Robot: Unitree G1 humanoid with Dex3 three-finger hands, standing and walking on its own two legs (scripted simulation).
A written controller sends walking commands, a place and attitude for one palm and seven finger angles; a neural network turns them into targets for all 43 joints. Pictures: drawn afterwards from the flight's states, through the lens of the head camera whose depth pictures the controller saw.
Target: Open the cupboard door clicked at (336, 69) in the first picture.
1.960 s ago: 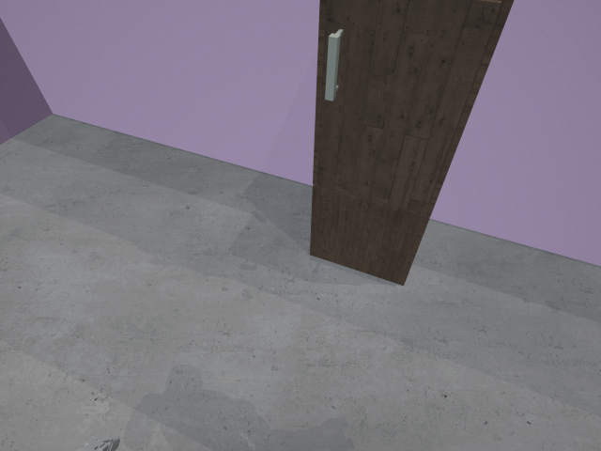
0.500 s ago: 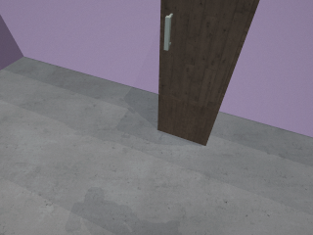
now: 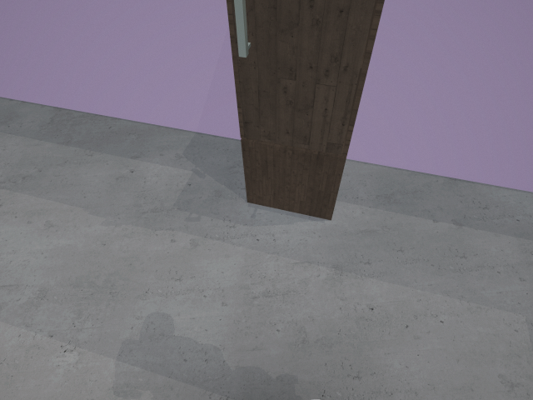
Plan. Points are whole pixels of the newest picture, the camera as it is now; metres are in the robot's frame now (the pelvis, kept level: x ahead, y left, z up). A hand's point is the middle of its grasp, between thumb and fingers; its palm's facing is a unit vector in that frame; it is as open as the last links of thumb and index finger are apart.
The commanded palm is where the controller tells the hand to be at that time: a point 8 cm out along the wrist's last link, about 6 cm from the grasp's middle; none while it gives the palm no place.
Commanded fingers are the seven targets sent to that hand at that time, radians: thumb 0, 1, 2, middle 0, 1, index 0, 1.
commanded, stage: turn to face it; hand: left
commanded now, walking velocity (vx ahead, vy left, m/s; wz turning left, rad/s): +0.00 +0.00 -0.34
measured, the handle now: (244, 23) +0.98 +0.13 +0.10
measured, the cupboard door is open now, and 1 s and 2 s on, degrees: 0 0 0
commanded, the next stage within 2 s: take the last steps up to it in 0.34 s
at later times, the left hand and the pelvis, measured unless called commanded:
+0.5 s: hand out of the picture +0.06 +0.25 -0.15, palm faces -0.12 -0.97 -0.23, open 7.4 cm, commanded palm none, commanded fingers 0.00 0.90 0.90 -0.20 -0.30 -0.20 -0.30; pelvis -0.03 +0.05 +0.02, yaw -10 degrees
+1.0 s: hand out of the picture +0.01 +0.23 -0.16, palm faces -0.12 -0.98 -0.17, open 7.3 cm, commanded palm none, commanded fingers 0.00 0.90 0.90 -0.20 -0.30 -0.20 -0.30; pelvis +0.07 +0.06 +0.01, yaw -10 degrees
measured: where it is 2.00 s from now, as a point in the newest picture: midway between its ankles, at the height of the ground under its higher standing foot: (264, 345)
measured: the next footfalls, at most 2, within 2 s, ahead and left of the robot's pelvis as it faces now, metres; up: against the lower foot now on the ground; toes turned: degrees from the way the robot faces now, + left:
left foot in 0.28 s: +0.00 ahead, +0.15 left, +0.00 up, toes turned -5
right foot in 0.66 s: -0.05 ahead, -0.08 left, +0.00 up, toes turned -16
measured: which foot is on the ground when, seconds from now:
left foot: up 0.00-0.26, down 0.28-0.66, up 0.68-1.00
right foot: down 0.00-0.30, up 0.32-0.64, down 0.66-1.00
